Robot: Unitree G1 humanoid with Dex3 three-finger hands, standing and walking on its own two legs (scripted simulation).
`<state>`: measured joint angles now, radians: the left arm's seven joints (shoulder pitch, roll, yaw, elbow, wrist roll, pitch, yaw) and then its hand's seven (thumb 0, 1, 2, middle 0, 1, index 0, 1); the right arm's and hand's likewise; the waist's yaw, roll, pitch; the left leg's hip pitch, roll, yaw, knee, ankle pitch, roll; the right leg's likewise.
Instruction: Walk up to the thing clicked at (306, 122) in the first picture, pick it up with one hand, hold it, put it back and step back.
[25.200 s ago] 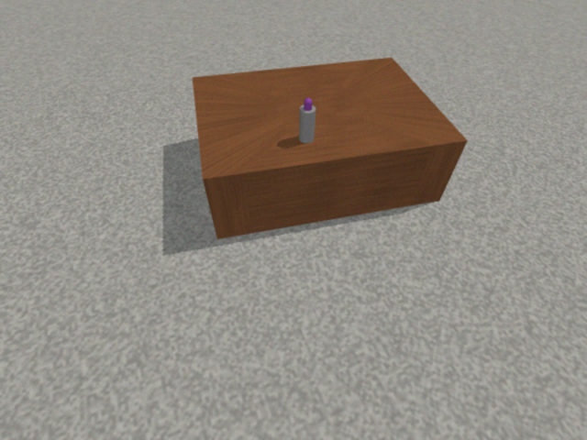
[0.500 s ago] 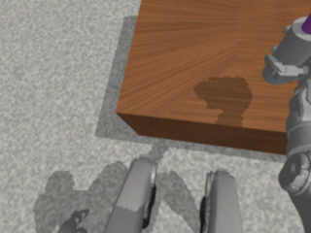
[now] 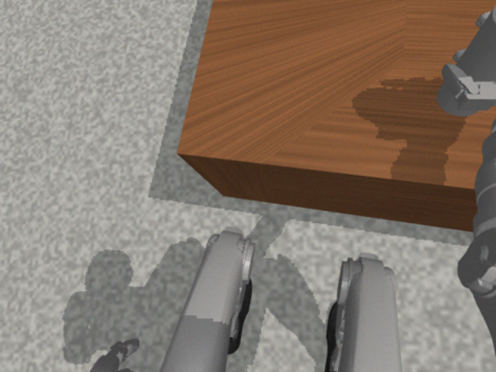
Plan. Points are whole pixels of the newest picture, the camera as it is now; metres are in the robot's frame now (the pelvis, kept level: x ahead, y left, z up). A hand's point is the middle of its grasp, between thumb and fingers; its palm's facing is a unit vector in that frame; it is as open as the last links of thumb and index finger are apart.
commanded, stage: lower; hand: right
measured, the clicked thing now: out of the picture +0.57 -0.22 +0.03
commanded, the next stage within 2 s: loosen in 0.44 s
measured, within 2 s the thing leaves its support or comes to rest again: rests again in 1.50 s
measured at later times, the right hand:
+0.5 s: hand (473, 75) +0.57 -0.22 -0.03, palm faces +0.19 +0.98 -0.03, open 8.9 cm
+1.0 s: hand (476, 72) +0.57 -0.22 -0.02, palm faces +0.19 +0.98 -0.03, open 10.6 cm
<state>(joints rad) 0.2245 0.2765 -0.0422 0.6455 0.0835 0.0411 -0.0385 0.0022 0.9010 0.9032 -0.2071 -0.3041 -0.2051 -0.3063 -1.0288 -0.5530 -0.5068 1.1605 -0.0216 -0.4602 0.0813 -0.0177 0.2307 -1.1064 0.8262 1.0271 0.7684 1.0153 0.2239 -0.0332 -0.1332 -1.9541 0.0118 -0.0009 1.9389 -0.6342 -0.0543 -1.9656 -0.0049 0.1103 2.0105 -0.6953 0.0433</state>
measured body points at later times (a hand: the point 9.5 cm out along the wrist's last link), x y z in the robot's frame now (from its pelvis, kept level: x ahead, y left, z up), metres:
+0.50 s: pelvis -0.01 +0.00 -0.04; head +0.23 -0.03 +0.34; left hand +0.03 +0.28 -0.15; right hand +0.55 -0.27 -0.02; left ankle +0.09 +0.14 -0.42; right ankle +0.07 -0.13 -0.42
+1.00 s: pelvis -0.01 +0.00 -0.05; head +0.22 -0.04 +0.34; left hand +0.02 +0.28 -0.15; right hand +0.56 -0.27 -0.02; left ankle +0.09 +0.14 -0.42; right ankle +0.07 -0.13 -0.42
